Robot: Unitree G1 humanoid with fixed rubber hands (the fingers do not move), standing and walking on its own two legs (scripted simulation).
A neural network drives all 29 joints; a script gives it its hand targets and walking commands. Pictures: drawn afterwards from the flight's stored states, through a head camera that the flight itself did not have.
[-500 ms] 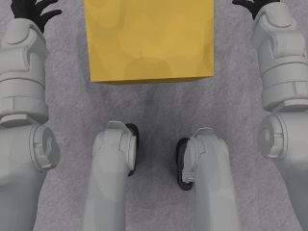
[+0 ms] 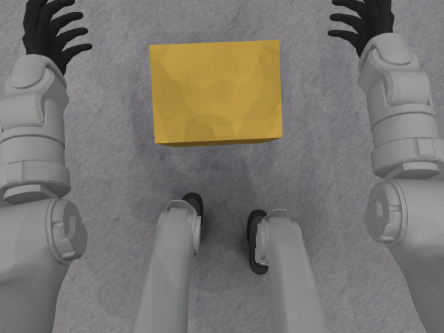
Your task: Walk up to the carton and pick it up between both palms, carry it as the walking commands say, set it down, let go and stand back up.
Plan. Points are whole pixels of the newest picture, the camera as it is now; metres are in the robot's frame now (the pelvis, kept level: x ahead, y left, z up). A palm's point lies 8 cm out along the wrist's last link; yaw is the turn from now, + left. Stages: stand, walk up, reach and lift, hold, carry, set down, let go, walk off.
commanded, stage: set down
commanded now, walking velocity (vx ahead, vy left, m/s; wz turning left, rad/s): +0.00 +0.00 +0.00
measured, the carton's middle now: (216, 103) +0.51 +0.05 -0.44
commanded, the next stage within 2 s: let go in 0.34 s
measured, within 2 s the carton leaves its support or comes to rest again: neither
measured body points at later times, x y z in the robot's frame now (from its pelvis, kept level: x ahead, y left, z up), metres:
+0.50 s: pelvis +0.03 +0.00 +0.10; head +0.33 +0.02 +0.43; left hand +0.50 +0.28 -0.02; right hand +0.56 -0.17 -0.01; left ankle +0.11 +0.11 -0.54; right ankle +0.07 -0.12 -0.54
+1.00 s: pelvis +0.09 +0.00 +0.18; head +0.22 +0.01 +0.61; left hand +0.34 +0.26 +0.09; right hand +0.38 -0.21 +0.09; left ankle +0.11 +0.11 -0.54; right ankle +0.07 -0.12 -0.54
